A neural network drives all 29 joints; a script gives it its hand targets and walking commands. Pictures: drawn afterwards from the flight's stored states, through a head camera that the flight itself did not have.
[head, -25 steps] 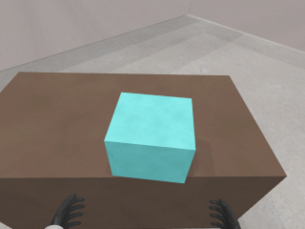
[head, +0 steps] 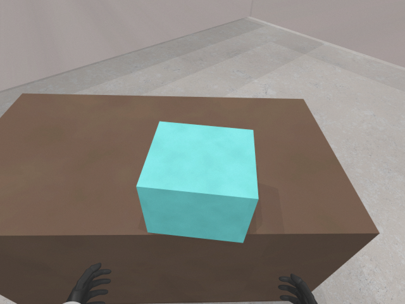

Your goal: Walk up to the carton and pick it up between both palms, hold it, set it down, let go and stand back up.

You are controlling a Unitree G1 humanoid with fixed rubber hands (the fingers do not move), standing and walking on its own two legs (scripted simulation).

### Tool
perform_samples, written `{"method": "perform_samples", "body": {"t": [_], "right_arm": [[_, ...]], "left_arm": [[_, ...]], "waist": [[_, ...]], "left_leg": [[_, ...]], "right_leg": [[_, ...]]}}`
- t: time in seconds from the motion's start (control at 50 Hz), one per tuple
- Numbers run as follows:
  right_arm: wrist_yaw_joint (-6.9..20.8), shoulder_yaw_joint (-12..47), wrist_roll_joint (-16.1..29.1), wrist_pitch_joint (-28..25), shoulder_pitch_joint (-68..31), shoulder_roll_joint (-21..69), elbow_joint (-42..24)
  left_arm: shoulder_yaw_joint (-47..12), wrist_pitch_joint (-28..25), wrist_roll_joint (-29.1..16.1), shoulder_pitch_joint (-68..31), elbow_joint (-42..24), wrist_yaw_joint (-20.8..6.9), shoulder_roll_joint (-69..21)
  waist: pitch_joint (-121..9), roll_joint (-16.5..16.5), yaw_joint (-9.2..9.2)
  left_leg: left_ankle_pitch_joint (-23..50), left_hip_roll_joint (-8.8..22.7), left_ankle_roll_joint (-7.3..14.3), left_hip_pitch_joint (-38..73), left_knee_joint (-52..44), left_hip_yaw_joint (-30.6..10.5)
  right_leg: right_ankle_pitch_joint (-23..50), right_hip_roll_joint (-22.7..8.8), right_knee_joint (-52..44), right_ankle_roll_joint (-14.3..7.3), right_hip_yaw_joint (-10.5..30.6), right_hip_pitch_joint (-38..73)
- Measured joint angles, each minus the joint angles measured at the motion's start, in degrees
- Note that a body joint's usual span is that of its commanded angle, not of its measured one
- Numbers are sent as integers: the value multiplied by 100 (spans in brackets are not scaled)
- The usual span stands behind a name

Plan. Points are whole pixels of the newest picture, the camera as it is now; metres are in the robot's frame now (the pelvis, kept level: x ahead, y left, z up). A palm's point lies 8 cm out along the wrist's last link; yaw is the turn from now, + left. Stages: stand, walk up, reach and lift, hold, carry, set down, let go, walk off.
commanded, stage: stand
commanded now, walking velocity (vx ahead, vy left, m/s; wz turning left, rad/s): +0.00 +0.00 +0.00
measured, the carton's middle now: (200, 181) +0.44 +0.03 -0.03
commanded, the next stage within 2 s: none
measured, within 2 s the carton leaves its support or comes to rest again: neither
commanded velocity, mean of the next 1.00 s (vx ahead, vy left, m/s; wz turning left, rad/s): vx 0.00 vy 0.00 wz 0.00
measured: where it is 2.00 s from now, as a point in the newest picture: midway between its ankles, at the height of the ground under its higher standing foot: outside the picture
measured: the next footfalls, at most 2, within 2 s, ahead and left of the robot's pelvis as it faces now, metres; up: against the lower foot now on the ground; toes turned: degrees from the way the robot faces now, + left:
none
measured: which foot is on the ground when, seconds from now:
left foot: down 0.00-1.00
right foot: down 0.00-1.00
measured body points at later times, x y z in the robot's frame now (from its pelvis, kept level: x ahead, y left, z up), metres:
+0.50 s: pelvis +0.01 +0.00 +0.00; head +0.02 +0.02 +0.45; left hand +0.17 +0.27 -0.09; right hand +0.13 -0.28 -0.11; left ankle +0.02 +0.14 -0.74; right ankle -0.01 -0.12 -0.74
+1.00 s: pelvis +0.01 +0.00 +0.00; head +0.02 +0.02 +0.45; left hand +0.15 +0.28 -0.10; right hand +0.12 -0.28 -0.11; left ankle +0.02 +0.14 -0.74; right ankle -0.01 -0.12 -0.74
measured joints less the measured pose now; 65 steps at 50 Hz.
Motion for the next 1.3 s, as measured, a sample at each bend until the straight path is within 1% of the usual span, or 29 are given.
{"method": "perform_samples", "body": {"t": [0.06, 0.1, 0.16, 0.22, 0.32, 0.44, 1.3], "right_arm": [[11, -2, -14, 7, 1, -16, 28], [12, -4, -95, 137, 2, -144, 167], [11, -5, -156, 423, 2, -456, 416], [11, -5, -159, 577, 2, -757, 632], [36, -2, -159, 670, 0, -1039, 849], [75, -1, -159, 688, 0, -1078, 877], [76, -1, -159, 747, 0, -1078, 1388]], "left_arm": [[1, 9, 64, 2, -3, 14, 0], [2, -163, 293, 19, -6, 78, 4], [1, -444, 458, 82, -4, 110, 32], [1, -581, 478, 126, -2, 110, 77], [1, -707, 478, 185, 14, 110, 167], [1, -770, 478, 197, 135, 111, 218], [1, -839, 478, 204, 795, 120, 235]], "waist": [[4, 0, 2], [4, 0, 29], [10, 0, 42], [39, -6, 42], [70, -43, 42], [70, -71, 42], [70, -72, 11]], "left_leg": [[0, 2, -2, 1, 0, 0], [0, -3, -2, 0, 0, 0], [-5, -21, -2, -4, 0, 1], [-13, -39, -1, -6, 0, 1], [-37, -54, 5, -8, 0, 0], [-68, -56, 5, -8, -1, 0], [-84, -53, 5, -8, -1, 0]], "right_leg": [[0, 2, 0, -2, 0, 0], [0, -3, 0, -2, 0, 0], [-10, -21, 0, -2, 1, 0], [-21, -39, 0, -2, 0, 0], [-46, -53, 0, -2, 0, 0], [-76, -55, 0, -2, 0, 0], [-91, -53, 0, -2, 0, 0]]}}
